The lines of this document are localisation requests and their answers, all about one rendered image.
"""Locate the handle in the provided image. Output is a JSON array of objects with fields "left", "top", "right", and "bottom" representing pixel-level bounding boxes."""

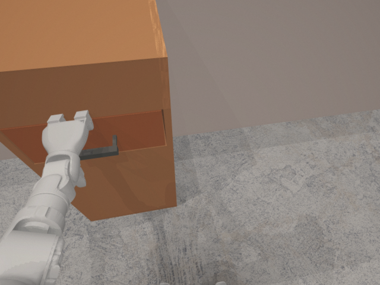
[{"left": 79, "top": 135, "right": 119, "bottom": 160}]

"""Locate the left robot upper arm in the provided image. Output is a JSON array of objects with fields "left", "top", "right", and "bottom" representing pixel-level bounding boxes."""
[{"left": 0, "top": 230, "right": 65, "bottom": 285}]

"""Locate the cabinet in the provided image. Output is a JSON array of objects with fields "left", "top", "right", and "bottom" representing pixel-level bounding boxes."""
[{"left": 0, "top": 0, "right": 177, "bottom": 221}]

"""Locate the left robot hand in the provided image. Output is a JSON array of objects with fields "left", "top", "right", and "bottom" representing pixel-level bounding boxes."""
[{"left": 42, "top": 110, "right": 94, "bottom": 188}]

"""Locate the left robot forearm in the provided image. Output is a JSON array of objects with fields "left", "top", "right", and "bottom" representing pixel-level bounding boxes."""
[{"left": 0, "top": 151, "right": 80, "bottom": 248}]

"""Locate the drawer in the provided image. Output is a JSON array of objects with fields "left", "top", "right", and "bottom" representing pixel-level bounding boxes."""
[{"left": 0, "top": 110, "right": 165, "bottom": 163}]

